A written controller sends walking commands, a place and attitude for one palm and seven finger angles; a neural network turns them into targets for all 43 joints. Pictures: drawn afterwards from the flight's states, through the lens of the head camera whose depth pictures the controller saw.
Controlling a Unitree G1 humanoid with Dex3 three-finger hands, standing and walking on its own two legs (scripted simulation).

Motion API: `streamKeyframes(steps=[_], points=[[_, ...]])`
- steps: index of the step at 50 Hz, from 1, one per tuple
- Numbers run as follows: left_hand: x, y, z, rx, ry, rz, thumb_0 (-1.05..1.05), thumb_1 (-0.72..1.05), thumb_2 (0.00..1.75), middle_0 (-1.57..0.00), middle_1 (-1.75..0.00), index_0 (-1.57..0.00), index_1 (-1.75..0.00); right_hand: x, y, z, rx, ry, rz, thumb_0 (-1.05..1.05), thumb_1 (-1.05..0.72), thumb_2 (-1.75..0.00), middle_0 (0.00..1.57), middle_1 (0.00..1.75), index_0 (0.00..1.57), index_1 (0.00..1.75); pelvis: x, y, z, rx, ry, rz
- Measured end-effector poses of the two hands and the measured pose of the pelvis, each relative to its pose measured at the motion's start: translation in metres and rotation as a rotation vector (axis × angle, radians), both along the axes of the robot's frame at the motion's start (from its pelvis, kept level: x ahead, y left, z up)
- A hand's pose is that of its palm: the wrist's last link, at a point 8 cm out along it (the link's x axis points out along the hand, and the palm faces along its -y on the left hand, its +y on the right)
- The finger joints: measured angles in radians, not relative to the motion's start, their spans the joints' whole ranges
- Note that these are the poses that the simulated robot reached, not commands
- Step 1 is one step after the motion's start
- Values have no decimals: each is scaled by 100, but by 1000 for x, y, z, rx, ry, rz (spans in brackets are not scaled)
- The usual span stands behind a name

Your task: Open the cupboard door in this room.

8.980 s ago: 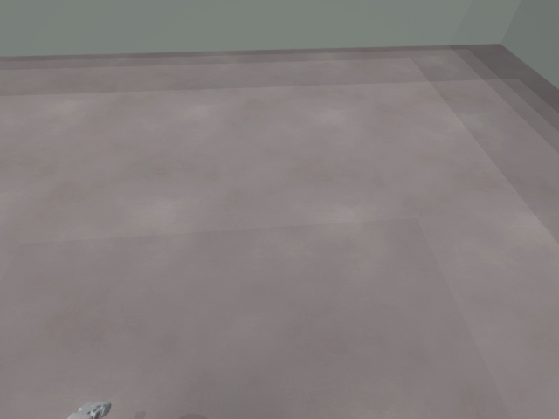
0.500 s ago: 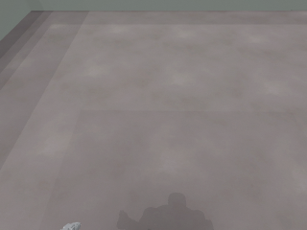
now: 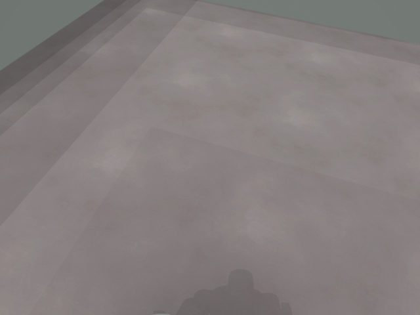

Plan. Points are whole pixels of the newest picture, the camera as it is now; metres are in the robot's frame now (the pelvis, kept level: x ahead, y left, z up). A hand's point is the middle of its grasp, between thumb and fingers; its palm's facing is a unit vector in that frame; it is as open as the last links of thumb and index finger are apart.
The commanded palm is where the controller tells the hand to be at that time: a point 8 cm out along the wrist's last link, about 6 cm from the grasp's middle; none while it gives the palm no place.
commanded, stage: turn or walk to find it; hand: left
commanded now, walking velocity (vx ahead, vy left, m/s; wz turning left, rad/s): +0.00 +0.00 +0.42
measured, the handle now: out of the picture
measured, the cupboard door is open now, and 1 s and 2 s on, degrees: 0 0 0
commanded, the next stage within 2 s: none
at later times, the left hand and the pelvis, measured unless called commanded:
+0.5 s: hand out of the picture +0.04 +0.17 -0.13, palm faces +0.21 -0.93 -0.29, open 7.4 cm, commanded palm none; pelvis -0.02 -0.04 +0.01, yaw +12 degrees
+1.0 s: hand out of the picture -0.13 +0.18 -0.16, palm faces +0.46 -0.85 -0.27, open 7.4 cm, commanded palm none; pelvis -0.06 -0.03 +0.01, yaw +24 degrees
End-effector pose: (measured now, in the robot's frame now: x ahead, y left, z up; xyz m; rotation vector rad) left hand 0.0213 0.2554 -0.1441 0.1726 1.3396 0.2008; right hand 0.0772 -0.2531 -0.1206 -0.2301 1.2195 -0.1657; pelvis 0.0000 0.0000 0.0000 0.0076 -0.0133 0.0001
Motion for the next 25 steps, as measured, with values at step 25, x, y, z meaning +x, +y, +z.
streamKeyframes(steps=[25], points=[[-3, -45, 49, 86, -208, 115, 1, 90, 89, -20, -30, -20, -30, -9, -26, -21, 92, 69, 125, 1, -90, -90, 20, 30, 20, 30, -23, -44, 11, 25, -3, 208]])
